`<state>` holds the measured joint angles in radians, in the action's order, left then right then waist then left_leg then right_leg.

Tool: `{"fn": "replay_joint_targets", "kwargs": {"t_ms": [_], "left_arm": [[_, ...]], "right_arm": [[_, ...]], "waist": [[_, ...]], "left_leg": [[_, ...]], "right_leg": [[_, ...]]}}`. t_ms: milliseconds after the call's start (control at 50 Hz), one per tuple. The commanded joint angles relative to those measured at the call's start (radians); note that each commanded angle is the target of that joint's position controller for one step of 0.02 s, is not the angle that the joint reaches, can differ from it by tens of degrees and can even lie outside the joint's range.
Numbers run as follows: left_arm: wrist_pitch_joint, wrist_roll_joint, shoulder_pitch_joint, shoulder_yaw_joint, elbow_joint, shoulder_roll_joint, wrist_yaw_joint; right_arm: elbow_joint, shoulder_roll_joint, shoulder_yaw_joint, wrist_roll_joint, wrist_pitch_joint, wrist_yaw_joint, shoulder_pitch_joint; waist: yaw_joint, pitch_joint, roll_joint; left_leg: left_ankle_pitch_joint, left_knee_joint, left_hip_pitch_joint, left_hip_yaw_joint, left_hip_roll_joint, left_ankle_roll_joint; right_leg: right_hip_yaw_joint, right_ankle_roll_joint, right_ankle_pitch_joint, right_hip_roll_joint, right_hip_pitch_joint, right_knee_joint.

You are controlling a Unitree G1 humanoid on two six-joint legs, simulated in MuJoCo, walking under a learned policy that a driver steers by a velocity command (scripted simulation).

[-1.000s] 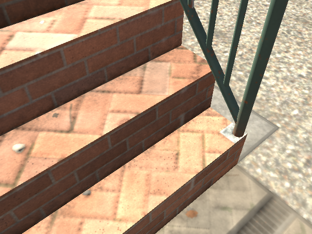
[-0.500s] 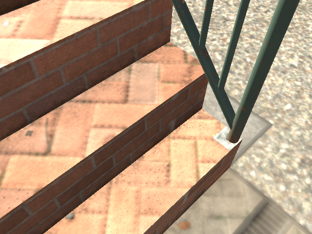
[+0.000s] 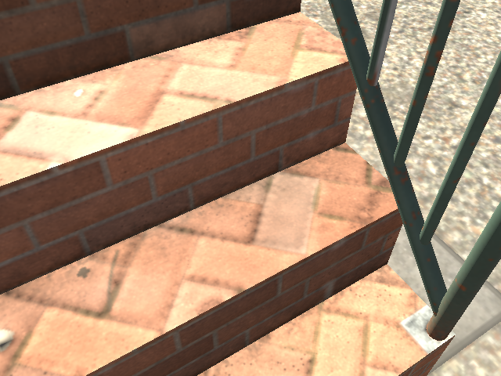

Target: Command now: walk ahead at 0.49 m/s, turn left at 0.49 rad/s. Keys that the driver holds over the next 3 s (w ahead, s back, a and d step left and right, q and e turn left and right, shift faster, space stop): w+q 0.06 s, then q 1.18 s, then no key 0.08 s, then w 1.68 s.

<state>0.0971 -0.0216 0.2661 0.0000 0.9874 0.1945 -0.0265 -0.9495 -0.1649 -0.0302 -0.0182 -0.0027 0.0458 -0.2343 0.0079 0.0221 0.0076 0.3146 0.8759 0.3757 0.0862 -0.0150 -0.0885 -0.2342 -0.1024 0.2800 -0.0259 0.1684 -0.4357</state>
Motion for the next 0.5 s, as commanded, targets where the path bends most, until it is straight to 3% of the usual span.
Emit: {"fn": "replay_joint_targets", "kwargs": {"t_ms": [20, 40, 60, 80, 100, 120, 140, 160, 200, 260, 360, 420, 500], "left_arm": [[-0.011, 0.02, -0.023, -0.034, -0.069, 0.157, -0.011], [-0.027, 0.038, -0.068, -0.038, -0.088, 0.157, -0.011], [-0.03, 0.044, -0.098, -0.035, -0.125, 0.15, -0.009], [-0.038, 0.021, -0.081, -0.017, -0.179, 0.057, -0.004], [-0.049, -0.017, -0.094, 0.003, -0.173, 0.037, -0.002], [-0.054, -0.018, -0.088, -0.011, -0.173, 0.066, 0.005], [-0.053, -0.019, -0.104, -0.02, -0.185, 0.092, 0.011], [-0.056, -0.025, -0.15, -0.026, -0.198, 0.109, 0.011], [-0.088, -0.028, -0.149, -0.027, -0.224, 0.102, 0.005], [-0.121, -0.015, -0.174, -0.023, -0.261, 0.084, -0.01], [-0.122, 0.001, -0.224, -0.022, -0.321, 0.076, -0.016], [-0.127, 0.013, -0.217, -0.026, -0.356, 0.089, -0.027], [-0.118, 0.027, -0.154, -0.041, -0.382, 0.108, -0.035]], "right_arm": [[0.03, -0.051, -0.012, 0.016, -0.019, 0.018, -0.133], [0.014, -0.038, -0.013, 0.014, -0.029, 0.015, -0.195], [0.013, -0.078, -0.025, -0.006, -0.043, 0.007, -0.207], [0.019, -0.182, -0.047, -0.018, -0.046, 0.008, -0.193], [0.067, -0.157, -0.031, -0.013, -0.052, 0.003, -0.156], [0.099, -0.182, -0.045, -0.005, -0.042, 0.004, -0.096], [0.126, -0.203, -0.051, -0.002, -0.029, 0.006, -0.016], [0.141, -0.175, -0.042, -0.002, -0.022, 0.009, 0.009], [0.146, -0.181, -0.045, -0.005, -0.018, 0.015, -0.023], [0.133, -0.188, -0.051, -0.01, -0.021, 0.018, -0.085], [0.185, -0.197, -0.061, -0.025, 0.005, 0.026, -0.058], [0.218, -0.212, -0.073, -0.02, 0.017, 0.011, -0.041], [0.262, -0.214, -0.082, -0.015, 0.033, 0.0, 0.018]], "waist": [[0.043, 0.09, 0.116], [0.086, 0.076, 0.088], [0.085, 0.037, -0.01], [-0.005, -0.031, -0.297], [0.005, -0.01, -0.187], [-0.015, -0.049, -0.088], [-0.042, -0.065, -0.056], [-0.038, -0.07, 0.022], [-0.032, 0.011, -0.027], [-0.007, 0.057, -0.068], [0.015, 0.066, -0.118], [0.019, 0.063, -0.132], [0.001, 0.045, -0.196]], "left_leg": [[-0.003, -0.282, -0.123, 0.045, -0.056, -0.035], [-0.119, -0.467, -0.188, 0.046, -0.071, -0.048], [-0.236, -0.565, -0.301, -0.122, -0.001, -0.062], [-1.03, -0.5, -0.464, -0.446, 0.252, -0.12], [-1.132, -0.501, -0.296, -0.536, 0.374, -0.302], [-0.989, -0.548, -0.205, -0.487, 0.354, -0.347], [-0.884, -0.556, -0.143, -0.429, 0.307, -0.316], [-1.04, -0.516, -0.165, -0.361, 0.254, -0.269], [-1.137, -0.468, -0.248, -0.302, 0.199, -0.208], [-1.117, -0.436, -0.366, -0.316, 0.17, -0.165], [-0.941, -0.42, -0.358, -0.396, 0.176, -0.145], [-0.881, -0.42, -0.311, -0.442, 0.177, -0.123], [-0.734, -0.429, -0.252, -0.532, 0.163, -0.077]], "right_leg": [[0.104, -0.09, -1.156, 0.304, -0.113, -0.187], [0.072, -0.06, -1.041, 0.279, -0.069, -0.33], [0.082, -0.004, -0.679, 0.249, 0.131, -0.502], [0.044, 0.08, 0.119, 0.08, 0.49, -0.718], [0.221, 0.123, 0.195, 0.054, 0.458, -0.848], [0.249, 0.163, 0.167, 0.063, 0.46, -0.922], [0.252, 0.177, 0.145, 0.064, 0.454, -0.91], [0.229, 0.181, 0.112, 0.053, 0.472, -0.953], [0.21, 0.185, 0.074, 0.032, 0.473, -0.935], [0.201, 0.181, 0.084, 0.021, 0.525, -0.859], [0.203, 0.178, 0.091, 0.012, 0.444, -0.598], [0.204, 0.158, 0.102, -0.006, 0.349, -0.483], [0.222, 0.125, 0.12, -0.03, 0.192, -0.244]]}}
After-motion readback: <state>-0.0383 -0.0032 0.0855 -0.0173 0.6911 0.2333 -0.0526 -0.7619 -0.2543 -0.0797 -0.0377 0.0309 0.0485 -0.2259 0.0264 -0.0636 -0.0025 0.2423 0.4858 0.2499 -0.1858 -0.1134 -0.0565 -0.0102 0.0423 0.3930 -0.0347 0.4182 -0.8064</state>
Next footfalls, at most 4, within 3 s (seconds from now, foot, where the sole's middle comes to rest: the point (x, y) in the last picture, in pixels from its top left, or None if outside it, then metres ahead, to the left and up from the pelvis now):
0.04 left None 0.00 0.07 -0.77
0.58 right None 0.06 -0.11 -0.77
1.04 left None -0.15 -0.01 -0.77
1.48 right None -0.03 -0.17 -0.77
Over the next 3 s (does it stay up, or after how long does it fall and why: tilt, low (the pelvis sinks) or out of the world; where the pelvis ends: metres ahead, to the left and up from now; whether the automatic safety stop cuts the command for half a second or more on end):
stays up -0.04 0.00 0.01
